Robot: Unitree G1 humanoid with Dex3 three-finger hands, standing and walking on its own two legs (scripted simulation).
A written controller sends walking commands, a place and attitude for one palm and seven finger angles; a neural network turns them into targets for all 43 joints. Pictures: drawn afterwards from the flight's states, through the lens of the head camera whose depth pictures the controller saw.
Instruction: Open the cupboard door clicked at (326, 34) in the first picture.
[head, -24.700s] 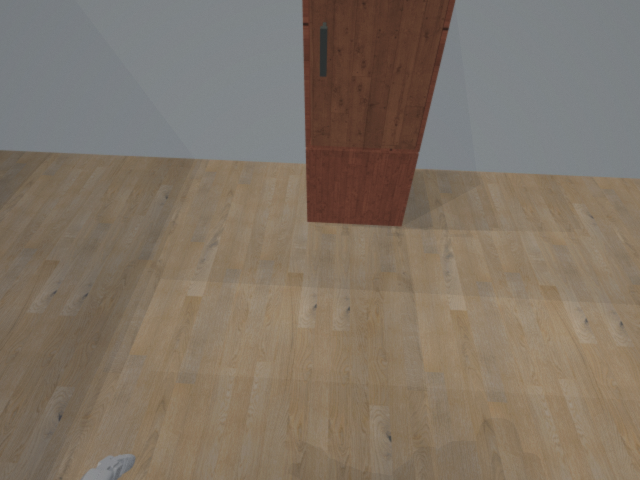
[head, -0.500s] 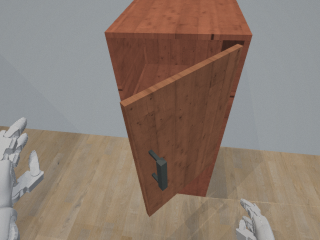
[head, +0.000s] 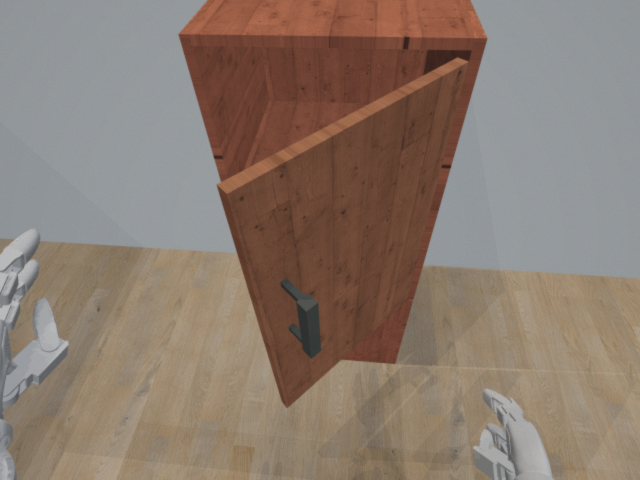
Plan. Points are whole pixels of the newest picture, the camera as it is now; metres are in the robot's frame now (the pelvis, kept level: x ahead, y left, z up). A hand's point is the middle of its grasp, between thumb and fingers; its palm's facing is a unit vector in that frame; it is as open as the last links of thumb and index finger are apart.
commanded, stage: step back with the hand held close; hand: left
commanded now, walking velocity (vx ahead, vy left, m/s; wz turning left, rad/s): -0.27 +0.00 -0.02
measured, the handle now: (300, 319) +0.33 +0.06 +0.00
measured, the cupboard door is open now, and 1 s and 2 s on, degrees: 48 48 48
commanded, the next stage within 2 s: stop stepping back and stand still in 0.94 s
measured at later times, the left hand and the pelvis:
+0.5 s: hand out of the picture +0.11 +0.30 +0.15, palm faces +0.44 -0.73 -0.52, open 7.4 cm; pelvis -0.08 +0.03 -0.02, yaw +2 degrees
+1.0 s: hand out of the picture +0.04 +0.27 +0.16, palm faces +0.37 -0.79 -0.48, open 7.4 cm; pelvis -0.17 +0.01 -0.01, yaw -1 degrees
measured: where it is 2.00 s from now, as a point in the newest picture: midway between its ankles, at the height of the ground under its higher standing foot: outside the picture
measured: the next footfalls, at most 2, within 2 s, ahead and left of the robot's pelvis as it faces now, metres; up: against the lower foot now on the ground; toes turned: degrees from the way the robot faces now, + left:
right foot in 1.00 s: -0.25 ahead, -0.10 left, +0.00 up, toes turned -2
left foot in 1.16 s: -0.09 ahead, +0.10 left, +0.00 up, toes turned -1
